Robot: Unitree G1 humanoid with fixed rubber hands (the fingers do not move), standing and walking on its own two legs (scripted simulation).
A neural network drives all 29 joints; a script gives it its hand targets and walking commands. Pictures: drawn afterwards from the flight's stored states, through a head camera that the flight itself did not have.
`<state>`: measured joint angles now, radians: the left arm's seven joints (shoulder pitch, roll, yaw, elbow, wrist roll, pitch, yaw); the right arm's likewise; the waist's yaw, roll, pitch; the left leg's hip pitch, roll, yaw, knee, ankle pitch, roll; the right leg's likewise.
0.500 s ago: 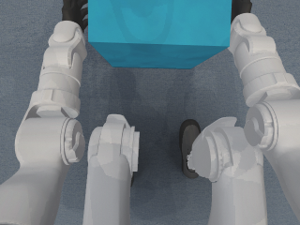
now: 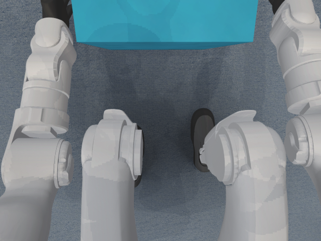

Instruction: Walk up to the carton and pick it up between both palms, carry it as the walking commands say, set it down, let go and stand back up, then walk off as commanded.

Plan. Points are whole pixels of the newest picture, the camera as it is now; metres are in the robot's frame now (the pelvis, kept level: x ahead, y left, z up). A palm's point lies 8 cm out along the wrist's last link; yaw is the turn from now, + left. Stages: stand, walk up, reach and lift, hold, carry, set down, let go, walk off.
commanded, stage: set down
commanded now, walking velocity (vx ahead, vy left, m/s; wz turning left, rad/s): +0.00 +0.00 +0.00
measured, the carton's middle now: (160, 7) +0.51 +0.02 -0.23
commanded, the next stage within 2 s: let go in 1.54 s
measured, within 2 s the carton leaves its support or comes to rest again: neither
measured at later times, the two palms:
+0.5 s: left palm (13, 2) +0.49 +0.24 -0.13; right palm out of the picture +0.52 -0.20 -0.12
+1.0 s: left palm out of the picture +0.50 +0.25 +0.03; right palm out of the picture +0.51 -0.19 +0.03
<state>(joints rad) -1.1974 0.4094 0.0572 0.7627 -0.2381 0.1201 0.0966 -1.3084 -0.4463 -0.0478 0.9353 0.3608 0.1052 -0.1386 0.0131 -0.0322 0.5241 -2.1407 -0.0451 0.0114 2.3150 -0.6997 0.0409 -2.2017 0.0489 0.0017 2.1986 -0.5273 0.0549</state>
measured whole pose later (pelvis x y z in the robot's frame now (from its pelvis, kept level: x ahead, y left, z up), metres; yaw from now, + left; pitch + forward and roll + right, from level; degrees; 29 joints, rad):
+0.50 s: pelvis +0.00 -0.01 +0.03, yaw +1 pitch +28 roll -2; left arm -1.12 0.46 0.16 0.58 -0.25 0.26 0.05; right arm -1.13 -0.40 -0.16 0.59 0.27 0.26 -0.15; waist 0.02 -0.01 0.53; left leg -2.01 -0.05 0.00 2.25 -0.73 0.02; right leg -2.08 0.04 0.00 2.15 -0.56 0.03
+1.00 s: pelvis -0.01 +0.00 +0.15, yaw +1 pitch +26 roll -3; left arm -1.20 0.49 0.16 0.52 -0.23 0.42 0.04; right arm -1.15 -0.38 -0.24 0.47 0.21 0.42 -0.13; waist 0.02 0.01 0.52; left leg -1.70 -0.06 -0.02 1.83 -0.59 0.02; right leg -1.73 0.03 0.00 1.72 -0.46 0.03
